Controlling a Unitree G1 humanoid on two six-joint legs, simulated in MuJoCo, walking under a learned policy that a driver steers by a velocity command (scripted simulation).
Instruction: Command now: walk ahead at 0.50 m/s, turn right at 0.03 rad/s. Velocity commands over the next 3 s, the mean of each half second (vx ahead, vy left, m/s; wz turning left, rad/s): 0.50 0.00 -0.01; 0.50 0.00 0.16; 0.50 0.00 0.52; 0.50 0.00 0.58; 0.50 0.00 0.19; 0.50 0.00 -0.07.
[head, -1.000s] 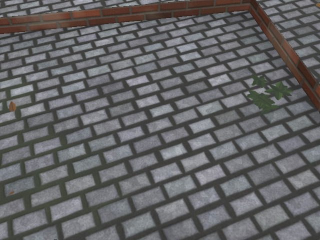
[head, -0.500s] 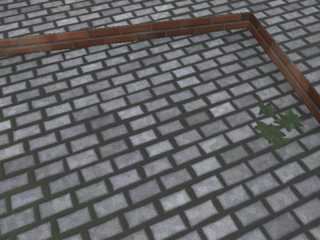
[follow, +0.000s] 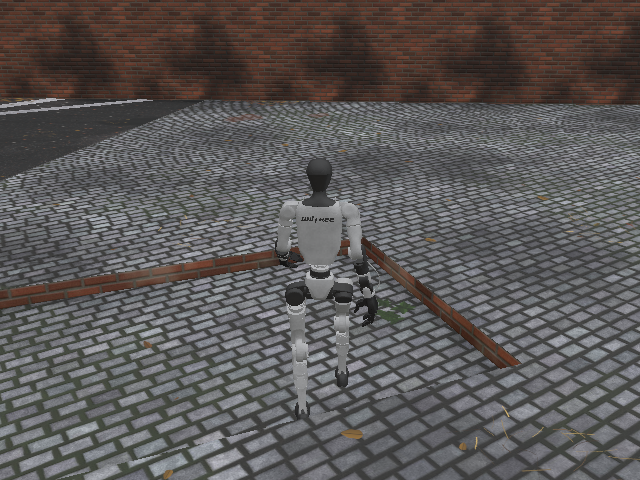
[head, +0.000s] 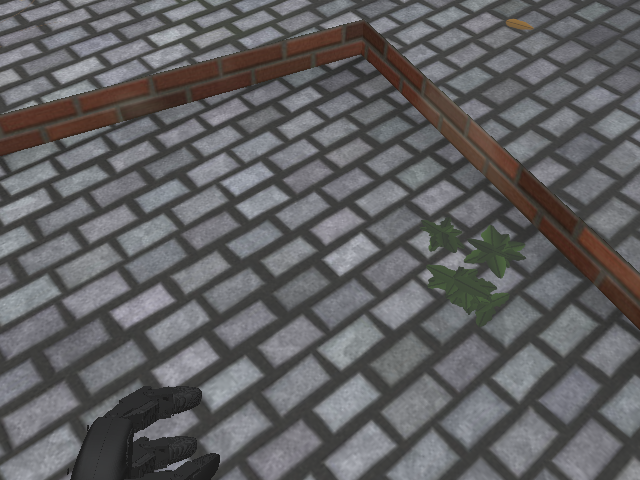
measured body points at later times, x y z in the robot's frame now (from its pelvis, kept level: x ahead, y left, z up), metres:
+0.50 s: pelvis +0.27 +0.00 +0.00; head +0.30 +0.00 +0.45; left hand +0.25 +0.27 -0.13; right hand +0.49 -0.23 -0.10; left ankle +0.45 +0.15 -0.70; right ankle +0.17 -0.11 -0.73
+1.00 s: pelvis +0.54 +0.03 +0.01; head +0.56 +0.04 +0.46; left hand +0.75 +0.28 -0.08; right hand +0.52 -0.23 -0.12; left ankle +0.45 +0.13 -0.73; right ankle +0.73 -0.11 -0.70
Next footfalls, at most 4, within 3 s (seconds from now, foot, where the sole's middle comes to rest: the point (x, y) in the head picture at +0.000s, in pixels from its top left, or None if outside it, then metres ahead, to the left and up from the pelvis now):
0.08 right None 0.21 -0.11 -0.77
0.58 left None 0.49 0.13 -0.77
1.08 right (329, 361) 0.77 -0.09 -0.77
1.62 left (183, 308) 0.95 0.25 -0.77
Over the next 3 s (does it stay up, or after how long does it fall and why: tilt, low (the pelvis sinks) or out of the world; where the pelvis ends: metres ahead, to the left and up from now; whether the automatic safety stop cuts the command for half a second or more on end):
stays up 1.40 0.56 0.01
